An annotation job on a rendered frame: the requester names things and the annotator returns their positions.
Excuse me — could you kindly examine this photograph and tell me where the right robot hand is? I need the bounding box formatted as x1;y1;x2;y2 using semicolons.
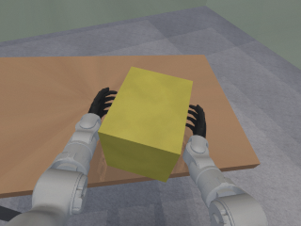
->
185;105;207;138

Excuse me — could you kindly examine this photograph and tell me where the left robot forearm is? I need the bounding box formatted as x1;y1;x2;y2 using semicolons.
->
31;113;102;207

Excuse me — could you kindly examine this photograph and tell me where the robot right upper arm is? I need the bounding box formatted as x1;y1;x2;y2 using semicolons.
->
209;193;268;226

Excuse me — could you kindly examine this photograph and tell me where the right robot forearm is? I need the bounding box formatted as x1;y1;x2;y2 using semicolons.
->
182;135;268;226

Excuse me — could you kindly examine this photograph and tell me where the robot left upper arm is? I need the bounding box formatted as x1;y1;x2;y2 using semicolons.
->
5;168;88;226

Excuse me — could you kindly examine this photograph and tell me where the left robot hand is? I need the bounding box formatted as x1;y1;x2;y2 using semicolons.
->
88;88;117;119

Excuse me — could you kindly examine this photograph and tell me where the carton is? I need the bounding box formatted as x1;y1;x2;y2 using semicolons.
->
98;66;193;183

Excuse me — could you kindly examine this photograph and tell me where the table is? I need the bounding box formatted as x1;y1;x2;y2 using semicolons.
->
0;55;261;222

